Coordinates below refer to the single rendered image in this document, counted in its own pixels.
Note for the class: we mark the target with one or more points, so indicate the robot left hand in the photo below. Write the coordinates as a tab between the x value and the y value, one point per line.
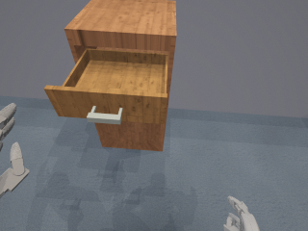
14	175

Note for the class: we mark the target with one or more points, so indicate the drawer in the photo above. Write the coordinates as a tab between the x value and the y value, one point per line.
114	79

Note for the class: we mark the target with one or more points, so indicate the cabinet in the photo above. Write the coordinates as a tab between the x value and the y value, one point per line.
147	26

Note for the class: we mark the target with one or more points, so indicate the robot right hand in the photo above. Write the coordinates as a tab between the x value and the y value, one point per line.
246	222

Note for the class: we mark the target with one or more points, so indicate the handle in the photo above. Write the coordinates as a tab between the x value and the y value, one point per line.
104	118

